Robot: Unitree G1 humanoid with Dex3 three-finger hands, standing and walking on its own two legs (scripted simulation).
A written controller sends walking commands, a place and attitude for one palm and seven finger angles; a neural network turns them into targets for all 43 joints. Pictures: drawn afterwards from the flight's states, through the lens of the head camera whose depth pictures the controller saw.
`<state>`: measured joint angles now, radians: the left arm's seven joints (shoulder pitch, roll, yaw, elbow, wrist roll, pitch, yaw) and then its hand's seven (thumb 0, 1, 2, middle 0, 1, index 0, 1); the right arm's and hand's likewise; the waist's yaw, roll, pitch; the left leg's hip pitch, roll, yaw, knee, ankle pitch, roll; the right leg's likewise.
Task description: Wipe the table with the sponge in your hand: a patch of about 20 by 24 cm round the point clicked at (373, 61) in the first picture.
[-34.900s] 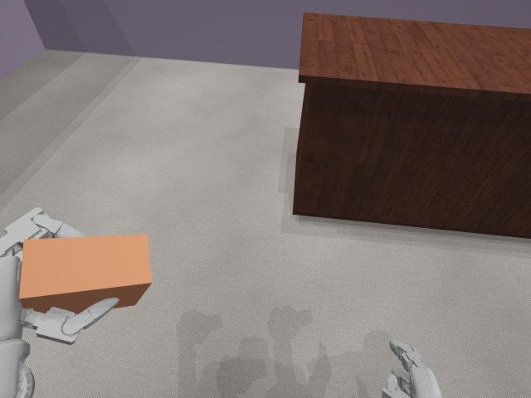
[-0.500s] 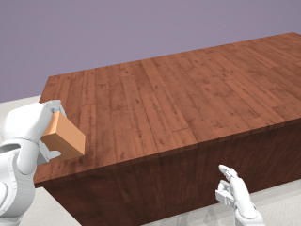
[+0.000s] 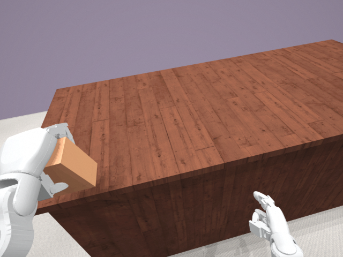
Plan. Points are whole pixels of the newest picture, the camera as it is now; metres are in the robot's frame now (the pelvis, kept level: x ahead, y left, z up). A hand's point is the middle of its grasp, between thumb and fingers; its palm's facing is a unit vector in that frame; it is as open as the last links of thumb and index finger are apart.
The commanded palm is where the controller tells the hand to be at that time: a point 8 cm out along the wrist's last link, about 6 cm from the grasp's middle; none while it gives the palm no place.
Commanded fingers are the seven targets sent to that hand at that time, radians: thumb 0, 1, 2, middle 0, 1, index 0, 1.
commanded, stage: bring the sponge back beside the body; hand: left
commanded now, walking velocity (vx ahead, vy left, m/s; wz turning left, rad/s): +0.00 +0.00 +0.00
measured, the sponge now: (63, 173) +0.20 +0.28 +0.15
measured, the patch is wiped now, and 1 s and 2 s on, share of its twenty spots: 1.00 1.00 1.00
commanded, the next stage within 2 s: step back with the hand held close in 0.18 s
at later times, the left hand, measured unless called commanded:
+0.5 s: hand (65, 150) +0.20 +0.24 +0.22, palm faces +0.39 -0.81 -0.43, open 9.5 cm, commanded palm +0.14 +0.29 +0.25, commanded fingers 0.00 0.10 1.30 -1.20 -1.60 -1.20 -1.60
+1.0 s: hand (18, 172) +0.14 +0.27 +0.24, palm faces +0.50 -0.77 -0.41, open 9.5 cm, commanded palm +0.09 +0.31 +0.25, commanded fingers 0.00 0.10 1.30 -1.20 -1.60 -1.20 -1.60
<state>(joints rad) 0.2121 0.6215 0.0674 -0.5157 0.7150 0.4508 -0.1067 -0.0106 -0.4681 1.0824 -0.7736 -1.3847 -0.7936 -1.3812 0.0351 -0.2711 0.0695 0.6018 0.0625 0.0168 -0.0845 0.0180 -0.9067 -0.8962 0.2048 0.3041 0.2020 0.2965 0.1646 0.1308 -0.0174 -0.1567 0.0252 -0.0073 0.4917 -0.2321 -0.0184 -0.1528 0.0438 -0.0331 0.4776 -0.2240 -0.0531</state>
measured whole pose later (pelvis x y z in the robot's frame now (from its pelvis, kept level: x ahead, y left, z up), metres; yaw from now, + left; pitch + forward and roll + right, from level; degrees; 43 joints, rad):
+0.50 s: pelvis -0.01 +0.01 -0.01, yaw +2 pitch +0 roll -1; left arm 0.33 0.46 0.35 -0.65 -0.05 -0.01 0.07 -0.01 -0.47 1.08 -0.78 -1.38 -0.80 -1.38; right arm 0.18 -0.24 0.08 0.50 0.03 -0.01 -0.07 0.01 -0.91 -0.90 0.21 0.30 0.20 0.30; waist 0.03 0.02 -0.04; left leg -0.31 0.01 -0.05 0.62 -0.32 0.00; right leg -0.31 0.04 -0.08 0.55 -0.24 -0.04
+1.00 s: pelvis -0.07 +0.03 -0.02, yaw +1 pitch +1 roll -2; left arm 0.38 0.47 0.51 -0.70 -0.05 -0.20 0.15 -0.01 -0.47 1.08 -0.78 -1.38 -0.80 -1.38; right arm 0.23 -0.22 0.02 0.57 0.02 -0.08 -0.07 0.02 -0.91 -0.90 0.21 0.30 0.20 0.30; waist -0.01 0.01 -0.02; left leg -0.48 -0.01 -0.01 0.71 -0.26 0.03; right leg -0.48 0.02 -0.05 0.63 -0.20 -0.01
